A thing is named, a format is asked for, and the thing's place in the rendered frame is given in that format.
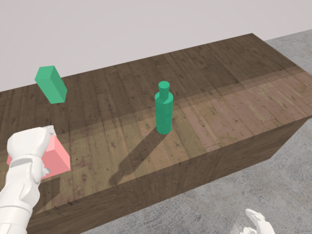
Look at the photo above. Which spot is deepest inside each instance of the left robot forearm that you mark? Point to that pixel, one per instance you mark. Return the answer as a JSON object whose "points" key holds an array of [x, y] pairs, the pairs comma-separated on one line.
{"points": [[20, 194]]}

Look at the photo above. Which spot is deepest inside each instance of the robot right hand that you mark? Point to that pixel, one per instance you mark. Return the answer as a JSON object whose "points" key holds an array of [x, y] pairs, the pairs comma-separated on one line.
{"points": [[262, 227]]}

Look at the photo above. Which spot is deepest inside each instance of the robot left hand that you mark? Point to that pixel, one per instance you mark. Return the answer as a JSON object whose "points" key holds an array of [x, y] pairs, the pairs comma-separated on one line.
{"points": [[31, 142]]}

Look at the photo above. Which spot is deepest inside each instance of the sponge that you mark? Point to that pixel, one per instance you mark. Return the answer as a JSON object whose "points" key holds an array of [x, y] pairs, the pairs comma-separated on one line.
{"points": [[54, 158]]}

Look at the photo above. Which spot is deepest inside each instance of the table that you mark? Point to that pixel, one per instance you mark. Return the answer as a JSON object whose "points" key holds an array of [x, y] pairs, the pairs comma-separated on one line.
{"points": [[236, 102]]}

